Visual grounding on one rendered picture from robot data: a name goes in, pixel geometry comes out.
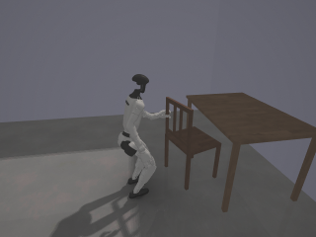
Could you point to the table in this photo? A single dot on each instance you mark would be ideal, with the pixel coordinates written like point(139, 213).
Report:
point(246, 120)

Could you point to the right robot upper arm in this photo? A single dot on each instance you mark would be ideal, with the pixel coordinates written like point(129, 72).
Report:
point(137, 108)

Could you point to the robot right hand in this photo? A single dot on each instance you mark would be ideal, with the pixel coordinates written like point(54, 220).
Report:
point(145, 157)

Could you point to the chair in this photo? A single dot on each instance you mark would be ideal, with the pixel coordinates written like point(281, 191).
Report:
point(190, 140)

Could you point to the robot head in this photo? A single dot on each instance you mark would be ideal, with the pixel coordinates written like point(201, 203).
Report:
point(142, 81)

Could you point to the right robot shin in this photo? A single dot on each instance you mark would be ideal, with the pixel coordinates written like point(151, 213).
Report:
point(144, 177)

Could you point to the robot left hand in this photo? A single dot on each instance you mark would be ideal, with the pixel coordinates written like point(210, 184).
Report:
point(162, 114)

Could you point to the robot right forearm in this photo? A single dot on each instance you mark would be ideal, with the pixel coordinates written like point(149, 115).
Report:
point(136, 139)

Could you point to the robot left forearm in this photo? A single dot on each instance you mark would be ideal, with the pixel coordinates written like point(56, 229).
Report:
point(151, 116)

